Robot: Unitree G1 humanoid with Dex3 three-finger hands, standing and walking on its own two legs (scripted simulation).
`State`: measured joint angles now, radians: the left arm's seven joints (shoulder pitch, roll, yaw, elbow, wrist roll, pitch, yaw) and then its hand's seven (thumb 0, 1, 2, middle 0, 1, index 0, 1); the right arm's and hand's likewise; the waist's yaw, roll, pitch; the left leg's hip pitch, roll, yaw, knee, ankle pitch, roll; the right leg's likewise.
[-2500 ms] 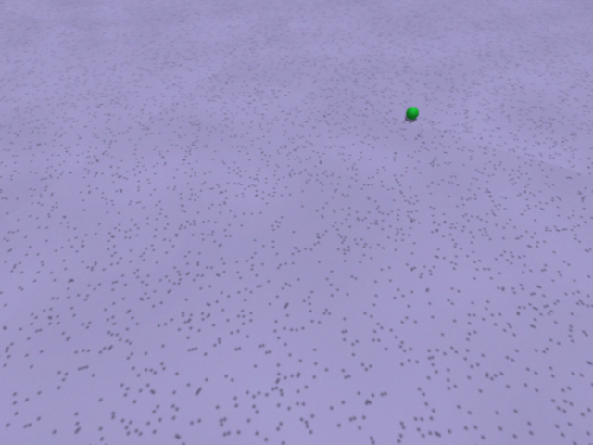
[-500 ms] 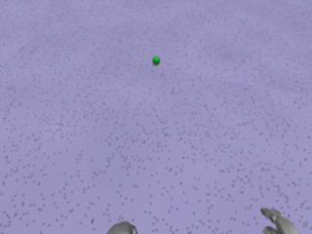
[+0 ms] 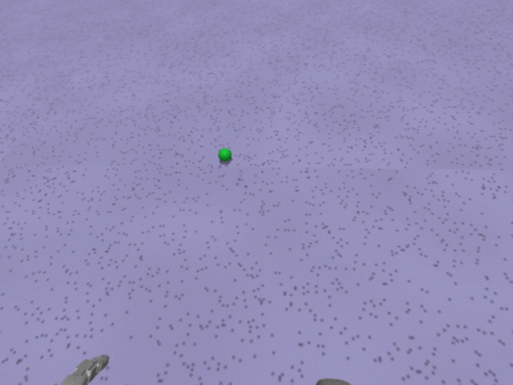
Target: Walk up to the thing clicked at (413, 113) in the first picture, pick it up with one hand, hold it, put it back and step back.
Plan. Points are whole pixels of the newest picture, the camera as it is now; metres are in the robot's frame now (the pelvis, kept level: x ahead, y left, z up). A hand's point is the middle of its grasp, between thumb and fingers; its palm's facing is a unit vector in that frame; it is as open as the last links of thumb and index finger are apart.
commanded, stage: walk up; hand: left
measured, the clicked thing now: (224, 154) +1.38 +0.23 -0.72
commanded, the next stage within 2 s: none
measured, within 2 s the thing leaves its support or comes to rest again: neither
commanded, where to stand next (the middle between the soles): +0.96 +0.04 m, yaw -1 degrees
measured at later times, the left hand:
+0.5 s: hand (107, 306) +0.31 +0.34 -0.14, palm faces -0.08 -0.94 -0.34, open 7.4 cm
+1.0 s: hand (153, 194) +0.56 +0.27 -0.10, palm faces -0.04 -0.92 -0.40, open 7.4 cm
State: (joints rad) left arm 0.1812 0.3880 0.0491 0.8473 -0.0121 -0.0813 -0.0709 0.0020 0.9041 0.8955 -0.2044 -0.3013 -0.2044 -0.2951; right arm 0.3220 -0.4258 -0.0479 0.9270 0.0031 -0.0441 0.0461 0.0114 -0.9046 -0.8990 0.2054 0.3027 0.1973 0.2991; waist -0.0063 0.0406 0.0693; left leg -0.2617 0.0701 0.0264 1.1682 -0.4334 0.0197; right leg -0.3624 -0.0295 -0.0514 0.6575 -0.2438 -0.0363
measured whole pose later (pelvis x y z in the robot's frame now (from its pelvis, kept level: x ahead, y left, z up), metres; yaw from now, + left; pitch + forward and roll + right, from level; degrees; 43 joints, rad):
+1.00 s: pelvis +0.46 +0.02 +0.02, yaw -2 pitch -3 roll +2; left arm 0.23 0.36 0.03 0.87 -0.01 -0.10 -0.04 0.00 0.90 0.90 -0.21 -0.30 -0.21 -0.30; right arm 0.30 -0.42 -0.04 0.89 0.01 -0.04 0.05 0.01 -0.90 -0.90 0.21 0.30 0.20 0.30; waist 0.01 0.06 0.09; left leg -0.41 0.01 -0.05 1.09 -0.35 0.03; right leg -0.24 -0.04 -0.08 0.51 -0.22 -0.03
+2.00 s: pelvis +0.78 +0.03 +0.02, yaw -1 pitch -4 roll +1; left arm 0.27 0.37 0.03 0.86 -0.01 -0.09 -0.03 0.00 0.90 0.90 -0.21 -0.30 -0.21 -0.30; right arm 0.31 -0.42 -0.05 0.88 0.00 -0.02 0.04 0.01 -0.90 -0.90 0.21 0.30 0.20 0.30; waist 0.01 0.06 0.09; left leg -0.40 0.02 -0.02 1.05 -0.38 0.03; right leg -0.24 -0.02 -0.05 0.52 -0.21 -0.03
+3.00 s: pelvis +0.90 +0.06 +0.01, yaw -1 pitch -3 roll +0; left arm 0.14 0.35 0.00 1.04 0.00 -0.02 -0.01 0.01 0.90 0.90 -0.21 -0.30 -0.21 -0.30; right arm 0.20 -0.35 0.00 1.07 -0.01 0.00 0.03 0.01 -0.90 -0.90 0.21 0.30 0.20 0.30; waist -0.01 0.01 0.05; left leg -0.24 0.01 0.03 0.51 -0.23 0.01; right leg -0.25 -0.03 -0.02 0.51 -0.22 0.01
